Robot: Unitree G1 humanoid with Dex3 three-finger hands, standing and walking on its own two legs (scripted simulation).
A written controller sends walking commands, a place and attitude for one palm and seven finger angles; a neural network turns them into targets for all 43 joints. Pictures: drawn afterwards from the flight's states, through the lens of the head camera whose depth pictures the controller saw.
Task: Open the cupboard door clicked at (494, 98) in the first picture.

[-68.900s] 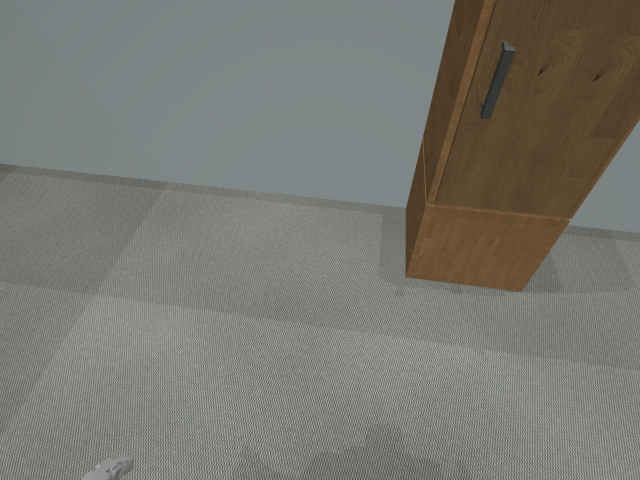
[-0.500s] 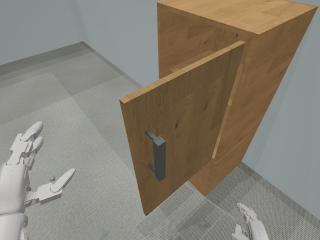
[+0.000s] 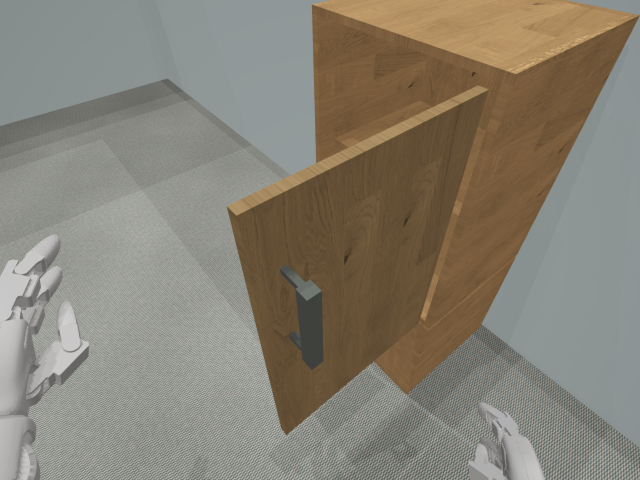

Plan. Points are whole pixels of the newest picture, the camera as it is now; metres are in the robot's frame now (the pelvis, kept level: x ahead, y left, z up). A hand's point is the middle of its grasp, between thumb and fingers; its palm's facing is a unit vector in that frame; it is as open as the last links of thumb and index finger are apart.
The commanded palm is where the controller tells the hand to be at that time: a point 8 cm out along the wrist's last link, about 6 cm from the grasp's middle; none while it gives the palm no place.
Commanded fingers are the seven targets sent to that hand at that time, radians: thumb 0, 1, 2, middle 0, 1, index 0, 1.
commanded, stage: draw the hand back to the body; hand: left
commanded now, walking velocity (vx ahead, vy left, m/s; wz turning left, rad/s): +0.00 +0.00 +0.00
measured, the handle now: (301, 319) +0.30 +0.07 +0.06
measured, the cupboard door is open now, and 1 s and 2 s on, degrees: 91 91 91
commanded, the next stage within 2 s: step back with the hand held close in 0.06 s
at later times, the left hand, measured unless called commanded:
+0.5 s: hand (83, 365) +0.17 +0.25 +0.14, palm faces +0.31 -0.81 -0.50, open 7.4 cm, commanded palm +0.11 +0.30 +0.17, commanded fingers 0.00 0.90 0.90 -0.20 -0.30 -0.20 -0.30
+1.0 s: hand out of the picture +0.08 +0.28 +0.15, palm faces +0.44 -0.78 -0.44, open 7.4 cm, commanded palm +0.01 +0.33 +0.17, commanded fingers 0.00 0.90 0.90 -0.20 -0.30 -0.20 -0.30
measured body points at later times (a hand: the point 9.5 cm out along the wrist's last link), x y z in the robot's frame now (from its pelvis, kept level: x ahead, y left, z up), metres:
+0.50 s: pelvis -0.04 +0.01 +0.00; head -0.01 +0.00 +0.45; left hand +0.15 +0.29 +0.17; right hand +0.14 -0.24 -0.09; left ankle -0.02 +0.10 -0.74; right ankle -0.02 -0.11 -0.74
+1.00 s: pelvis -0.13 +0.03 -0.03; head -0.11 +0.05 +0.42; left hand +0.05 +0.32 +0.17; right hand +0.03 -0.21 -0.10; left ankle -0.02 +0.10 -0.74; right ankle -0.02 -0.11 -0.74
